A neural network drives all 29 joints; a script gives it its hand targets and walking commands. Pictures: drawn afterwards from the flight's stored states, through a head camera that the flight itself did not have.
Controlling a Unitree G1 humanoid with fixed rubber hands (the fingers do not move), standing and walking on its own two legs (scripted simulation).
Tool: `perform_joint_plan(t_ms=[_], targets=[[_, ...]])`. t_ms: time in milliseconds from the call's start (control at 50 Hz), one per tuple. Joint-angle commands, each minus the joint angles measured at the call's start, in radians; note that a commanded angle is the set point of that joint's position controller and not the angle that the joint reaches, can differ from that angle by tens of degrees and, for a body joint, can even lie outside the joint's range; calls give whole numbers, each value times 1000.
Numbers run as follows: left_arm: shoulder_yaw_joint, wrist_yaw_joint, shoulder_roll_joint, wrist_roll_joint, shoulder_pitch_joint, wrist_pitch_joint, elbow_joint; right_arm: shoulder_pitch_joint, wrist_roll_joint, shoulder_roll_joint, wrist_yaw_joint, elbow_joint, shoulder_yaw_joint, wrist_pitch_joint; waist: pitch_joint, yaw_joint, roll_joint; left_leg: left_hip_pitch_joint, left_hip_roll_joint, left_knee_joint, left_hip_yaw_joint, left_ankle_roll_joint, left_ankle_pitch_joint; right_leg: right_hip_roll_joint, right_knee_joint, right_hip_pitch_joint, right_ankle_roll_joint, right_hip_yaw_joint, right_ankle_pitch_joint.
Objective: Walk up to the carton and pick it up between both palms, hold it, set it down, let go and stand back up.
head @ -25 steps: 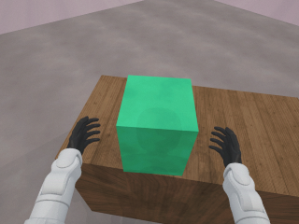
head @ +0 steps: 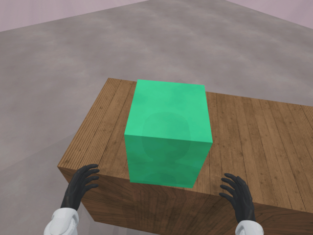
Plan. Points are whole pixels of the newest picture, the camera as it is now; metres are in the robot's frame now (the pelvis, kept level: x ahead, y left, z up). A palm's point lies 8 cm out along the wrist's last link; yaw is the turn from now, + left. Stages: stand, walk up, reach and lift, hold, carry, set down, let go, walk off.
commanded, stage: set down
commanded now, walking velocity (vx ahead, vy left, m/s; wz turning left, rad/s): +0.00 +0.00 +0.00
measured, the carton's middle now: (165, 135) +0.41 +0.00 +0.01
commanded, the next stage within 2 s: let go in 1.28 s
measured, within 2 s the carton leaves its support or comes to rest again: neither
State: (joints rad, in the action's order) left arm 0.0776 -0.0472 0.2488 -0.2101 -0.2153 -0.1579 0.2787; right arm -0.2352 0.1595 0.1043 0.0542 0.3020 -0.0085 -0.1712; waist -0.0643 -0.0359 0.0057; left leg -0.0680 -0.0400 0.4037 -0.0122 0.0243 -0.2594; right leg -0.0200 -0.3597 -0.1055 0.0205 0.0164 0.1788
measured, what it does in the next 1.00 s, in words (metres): stands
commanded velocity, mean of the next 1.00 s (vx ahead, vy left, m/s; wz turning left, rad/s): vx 0.00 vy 0.00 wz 0.00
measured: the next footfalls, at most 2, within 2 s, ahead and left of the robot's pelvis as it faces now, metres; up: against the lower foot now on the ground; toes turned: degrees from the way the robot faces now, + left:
none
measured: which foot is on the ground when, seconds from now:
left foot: down 0.00-1.00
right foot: down 0.00-1.00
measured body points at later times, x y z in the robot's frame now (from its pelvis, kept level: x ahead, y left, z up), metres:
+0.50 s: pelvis +0.00 +0.00 +0.00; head -0.02 +0.01 +0.45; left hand +0.19 +0.21 -0.05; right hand +0.18 -0.21 -0.05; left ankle -0.02 +0.13 -0.74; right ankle +0.01 -0.14 -0.74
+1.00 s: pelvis +0.01 +0.00 +0.00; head +0.01 +0.01 +0.45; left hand +0.17 +0.22 -0.08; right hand +0.17 -0.22 -0.08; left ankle -0.02 +0.13 -0.74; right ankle +0.01 -0.14 -0.74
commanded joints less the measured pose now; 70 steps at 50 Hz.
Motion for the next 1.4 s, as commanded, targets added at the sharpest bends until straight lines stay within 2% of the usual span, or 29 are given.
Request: perform_joint_plan(t_ms=[0, 80, 140, 220, 260, 420, 540, 720, 1040, 1240, 1320, 1380], targets=[[-35, -2, 83, 12, 107, -138, -143, 99, -5, 83, -11, -137, -29, -140, 136, 12, -48, -82, 44, -47, -9, 41, 307, 44, 21, 123, -60, -47, -151], [-31, -9, 75, 23, 73, -196, -94, 80, -5, 83, -24, -76, -24, -216, 123, 7, -40, -93, 45, -39, -14, 41, 292, 48, 5, 123, -61, -47, -154], [-30, -13, 72, 28, 85, -214, -52, 95, -16, 86, -33, -24, -25, -248, 104, 5, -41, -104, 44, -46, -23, 36, 237, 47, 2, 108, -65, -49, -109], [-23, -28, 68, 28, 146, -161, -32, 153, -48, 89, -40, 14, -35, -227, 69, 1, -40, -135, 35, -85, -38, 17, 108, 41, 11, 86, -75, -49, 0], [-21, -37, 65, 30, 148, -132, -38, 156, -52, 89, -42, 17, -38, -210, 71, -3, -33, -142, 35, -96, -45, 14, 92, 40, 11, 98, -73, -49, 3], [-54, -29, 52, 71, 116, -21, 3, 119, -68, 91, -43, 93, -39, -149, 60, -10, -32, -97, 45, -117, -68, 22, 142, 40, 39, 116, -66, -47, -32], [-68, -17, 47, 96, 101, 46, -13, 107, -89, 96, -41, 96, -48, -114, 48, -9, -26, -77, 47, -123, -78, 24, 178, 42, 59, 112, -58, -39, -45], [-81, -11, 55, 119, 72, 90, -34, 88, -115, 110, -50, 106, -58, -103, 72, -6, -29, -58, 45, -112, -86, 28, 238, 46, 58, 119, -50, -29, -101], [-103, 20, 38, 182, 15, 178, 14, 58, -144, 154, -59, 230, -55, -110, 71, 0, -33, 1, 44, -89, -83, 38, 364, 60, 70, 122, -43, -2, -183], [-114, 27, 37, 207, 58, 244, 48, 94, -177, 172, -62, 296, -63, -90, 62, 12, -34, 7, 42, -73, -81, 35, 343, 60, 61, 102, -37, 15, -177], [-110, 27, 53, 199, 114, 268, 49, 144, -203, 183, -63, 317, -88, -92, 78, 20, -29, -2, 36, -56, -82, 31, 292, 58, 42, 74, -31, 23, -164], [-107, 24, 60, 195, 123, 264, 40, 148, -203, 177, -63, 326, -89, -107, 104, 23, -20, -10, 36, -43, -85, 29, 299, 55, 23, 89, -28, 20, -211]])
